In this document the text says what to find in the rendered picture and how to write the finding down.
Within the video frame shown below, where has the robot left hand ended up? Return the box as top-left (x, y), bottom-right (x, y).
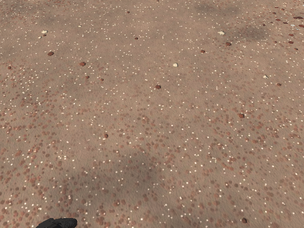
top-left (36, 218), bottom-right (78, 228)

